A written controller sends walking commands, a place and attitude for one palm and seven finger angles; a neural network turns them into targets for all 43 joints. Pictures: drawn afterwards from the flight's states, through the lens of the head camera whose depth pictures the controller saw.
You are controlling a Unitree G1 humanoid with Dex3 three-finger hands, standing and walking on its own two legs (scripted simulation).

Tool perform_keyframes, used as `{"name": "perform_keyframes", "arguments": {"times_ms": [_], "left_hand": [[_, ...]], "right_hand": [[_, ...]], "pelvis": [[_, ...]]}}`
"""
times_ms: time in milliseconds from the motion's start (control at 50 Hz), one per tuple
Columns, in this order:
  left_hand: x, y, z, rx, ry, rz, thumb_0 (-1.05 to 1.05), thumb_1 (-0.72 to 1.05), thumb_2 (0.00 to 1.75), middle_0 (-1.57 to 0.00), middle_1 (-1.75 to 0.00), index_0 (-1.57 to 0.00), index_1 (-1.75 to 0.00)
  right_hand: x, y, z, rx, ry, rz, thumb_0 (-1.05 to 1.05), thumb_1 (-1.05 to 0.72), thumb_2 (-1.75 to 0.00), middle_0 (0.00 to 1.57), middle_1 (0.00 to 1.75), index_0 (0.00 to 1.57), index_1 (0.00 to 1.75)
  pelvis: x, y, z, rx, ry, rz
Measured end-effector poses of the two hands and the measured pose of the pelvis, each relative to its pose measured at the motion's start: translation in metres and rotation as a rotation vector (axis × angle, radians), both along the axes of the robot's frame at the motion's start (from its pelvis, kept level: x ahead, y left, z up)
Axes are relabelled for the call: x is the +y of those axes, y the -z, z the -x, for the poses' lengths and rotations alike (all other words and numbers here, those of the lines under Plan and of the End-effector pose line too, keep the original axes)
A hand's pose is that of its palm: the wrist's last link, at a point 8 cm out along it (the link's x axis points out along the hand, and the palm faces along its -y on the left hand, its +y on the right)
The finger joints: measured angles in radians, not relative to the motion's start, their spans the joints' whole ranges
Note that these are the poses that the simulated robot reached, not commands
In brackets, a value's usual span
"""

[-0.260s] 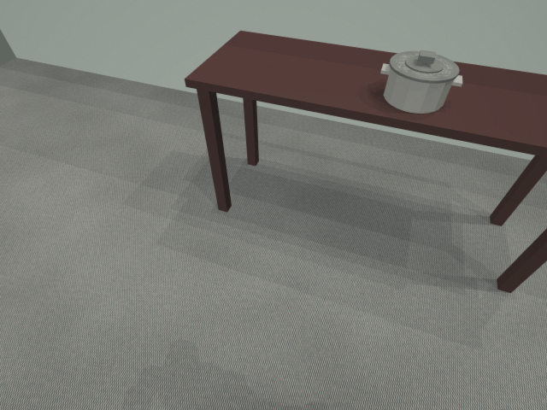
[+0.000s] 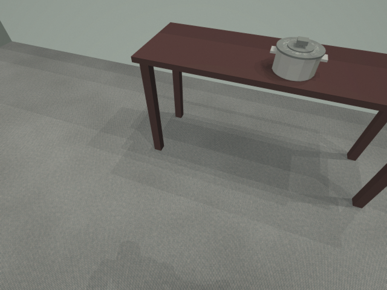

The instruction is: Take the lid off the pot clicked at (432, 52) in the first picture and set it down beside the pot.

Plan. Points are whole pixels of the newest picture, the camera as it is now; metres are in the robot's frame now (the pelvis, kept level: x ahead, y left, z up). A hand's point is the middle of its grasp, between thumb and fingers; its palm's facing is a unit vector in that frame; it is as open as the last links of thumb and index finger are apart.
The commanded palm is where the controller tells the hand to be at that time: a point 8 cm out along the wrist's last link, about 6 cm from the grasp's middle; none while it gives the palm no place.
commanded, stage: look at it before walking up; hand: left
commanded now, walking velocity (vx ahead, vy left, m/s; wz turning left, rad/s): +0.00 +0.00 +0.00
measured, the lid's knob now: (302, 41) +1.04 -0.39 +0.06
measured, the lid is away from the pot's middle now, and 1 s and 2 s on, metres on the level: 0.00 0.00 0.00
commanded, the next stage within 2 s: walk to a spot facing it in 0.38 s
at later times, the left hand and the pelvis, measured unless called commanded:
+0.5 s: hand out of the picture +0.08 +0.25 -0.15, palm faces -0.02 -0.94 -0.35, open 7.4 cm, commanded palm none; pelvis +0.01 +0.00 +0.00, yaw +0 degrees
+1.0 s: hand out of the picture +0.06 +0.18 -0.17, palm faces -0.14 -0.95 -0.27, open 7.4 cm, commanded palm none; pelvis -0.02 -0.01 -0.02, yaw -11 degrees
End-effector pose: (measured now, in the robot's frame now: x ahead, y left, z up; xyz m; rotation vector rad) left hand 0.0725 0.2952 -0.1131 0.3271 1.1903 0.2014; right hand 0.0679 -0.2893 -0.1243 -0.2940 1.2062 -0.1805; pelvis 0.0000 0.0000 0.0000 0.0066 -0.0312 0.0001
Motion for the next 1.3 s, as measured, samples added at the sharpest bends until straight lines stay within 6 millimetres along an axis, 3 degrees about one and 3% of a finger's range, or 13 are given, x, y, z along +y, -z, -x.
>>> {"name": "perform_keyframes", "arguments": {"times_ms": [640,820,940,1080,1220,1300], "left_hand": [[0.000,0.005,0.002,0.045,0.005,0.001,0.00,0.90,0.90,-0.20,-0.30,-0.20,-0.30],[-0.031,0.025,0.002,0.091,0.080,0.055,0.00,0.90,0.90,-0.20,-0.30,-0.20,-0.29],[-0.059,0.032,0.006,0.064,0.097,0.074,0.00,0.90,0.90,-0.20,-0.30,-0.20,-0.29],[-0.066,0.021,0.021,0.128,0.124,0.084,0.00,0.90,0.90,-0.20,-0.30,-0.20,-0.30],[-0.045,0.024,0.001,0.133,0.190,0.085,0.00,0.90,0.90,-0.20,-0.30,-0.20,-0.30],[-0.036,0.026,-0.033,0.095,0.246,0.098,0.00,0.90,0.90,-0.20,-0.30,-0.20,-0.30]], "right_hand": [[0.001,0.000,-0.003,-0.011,0.037,0.008,0.01,-0.91,-0.90,0.20,0.30,0.20,0.30],[0.019,0.021,0.036,-0.014,0.153,-0.055,0.01,-0.91,-0.90,0.20,0.30,0.20,0.30],[0.018,0.045,0.062,0.039,0.204,-0.106,0.01,-0.91,-0.90,0.20,0.30,0.20,0.30],[0.019,0.025,0.058,-0.027,0.254,-0.104,0.01,-0.91,-0.90,0.20,0.30,0.20,0.30],[0.029,0.006,0.057,-0.128,0.312,-0.060,0.01,-0.91,-0.90,0.20,0.30,0.20,0.30],[0.038,-0.002,0.083,-0.131,0.355,-0.020,0.01,-0.91,-0.90,0.20,0.30,0.20,0.30]], "pelvis": [[0.001,0.001,-0.005,0.003,0.046,0.001],[-0.002,0.014,0.005,0.019,0.132,-0.022],[-0.013,0.026,0.013,0.013,0.161,-0.019],[-0.007,0.010,0.022,0.048,0.237,-0.042],[0.013,0.008,0.023,0.083,0.329,-0.036],[0.020,0.008,0.018,0.075,0.364,-0.010]]}}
